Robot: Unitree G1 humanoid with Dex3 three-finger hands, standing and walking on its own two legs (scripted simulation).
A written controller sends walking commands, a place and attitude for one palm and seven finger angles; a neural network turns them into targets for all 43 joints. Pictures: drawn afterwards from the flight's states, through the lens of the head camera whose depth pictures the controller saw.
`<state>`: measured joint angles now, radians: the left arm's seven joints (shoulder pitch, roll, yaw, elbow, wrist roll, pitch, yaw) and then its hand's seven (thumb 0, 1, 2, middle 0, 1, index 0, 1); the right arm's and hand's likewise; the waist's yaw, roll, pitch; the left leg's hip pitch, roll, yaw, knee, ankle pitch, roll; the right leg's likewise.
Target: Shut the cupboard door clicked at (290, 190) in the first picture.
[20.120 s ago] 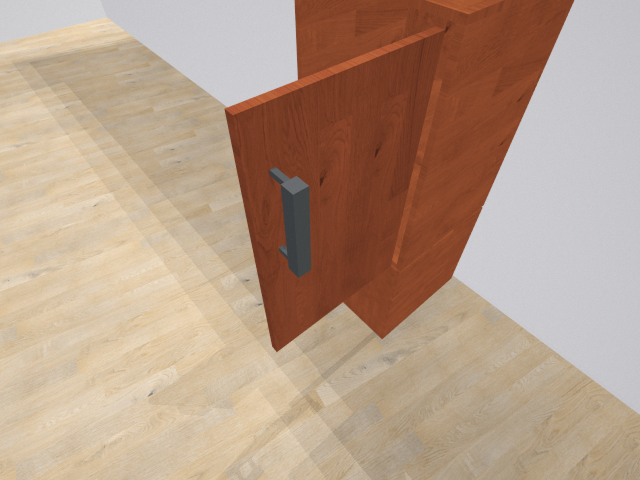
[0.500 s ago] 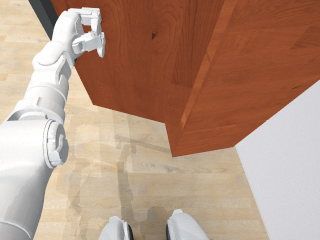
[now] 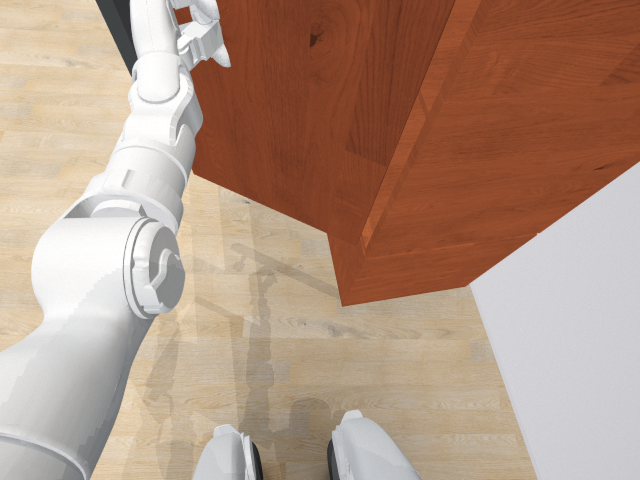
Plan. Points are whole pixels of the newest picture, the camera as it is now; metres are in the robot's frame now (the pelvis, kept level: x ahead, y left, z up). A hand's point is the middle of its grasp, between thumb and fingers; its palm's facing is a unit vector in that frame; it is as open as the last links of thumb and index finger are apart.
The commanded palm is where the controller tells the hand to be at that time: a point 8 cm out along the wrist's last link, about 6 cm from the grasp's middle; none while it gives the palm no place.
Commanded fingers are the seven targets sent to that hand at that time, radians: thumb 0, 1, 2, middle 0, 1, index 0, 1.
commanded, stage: pull the fist back off the door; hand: left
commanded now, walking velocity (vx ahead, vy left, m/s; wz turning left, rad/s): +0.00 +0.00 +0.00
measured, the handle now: out of the picture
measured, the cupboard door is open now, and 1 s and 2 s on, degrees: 55 55 55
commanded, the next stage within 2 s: draw the hand back to the body in 0.70 s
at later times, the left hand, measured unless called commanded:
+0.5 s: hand (222, 86) +0.51 +0.03 +0.14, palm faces +0.00 -1.00 +0.00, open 3.1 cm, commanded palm +0.47 +0.07 +0.14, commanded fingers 0.00 0.90 0.90 -1.30 -1.50 -1.30 -1.50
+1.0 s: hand (197, 111) +0.47 +0.05 +0.15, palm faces +0.01 -1.00 -0.01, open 3.1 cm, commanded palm +0.41 +0.11 +0.16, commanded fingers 0.00 0.90 0.90 -1.30 -1.50 -1.30 -1.50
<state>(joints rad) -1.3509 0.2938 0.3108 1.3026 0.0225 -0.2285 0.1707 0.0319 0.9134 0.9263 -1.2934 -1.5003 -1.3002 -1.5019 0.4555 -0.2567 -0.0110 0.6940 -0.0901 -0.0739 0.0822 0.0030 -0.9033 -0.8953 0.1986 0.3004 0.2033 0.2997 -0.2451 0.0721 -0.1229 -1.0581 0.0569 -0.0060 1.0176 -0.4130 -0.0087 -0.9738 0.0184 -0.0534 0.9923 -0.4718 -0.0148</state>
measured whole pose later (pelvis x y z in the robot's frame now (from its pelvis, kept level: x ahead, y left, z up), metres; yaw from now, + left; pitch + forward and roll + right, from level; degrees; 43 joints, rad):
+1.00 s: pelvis +0.01 -0.01 +0.04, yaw -1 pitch +12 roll +1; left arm -0.72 0.10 0.18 0.91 -0.06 -0.33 0.12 0.02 0.90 0.90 -1.29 -1.50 -1.30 -1.50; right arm 0.36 -0.22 -0.01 0.65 0.00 0.02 0.05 0.01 -0.90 -0.90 0.20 0.30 0.20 0.30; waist -0.10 0.05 -0.12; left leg -0.62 0.05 0.06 0.76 -0.35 -0.01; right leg -0.58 0.01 0.01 0.79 -0.42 -0.02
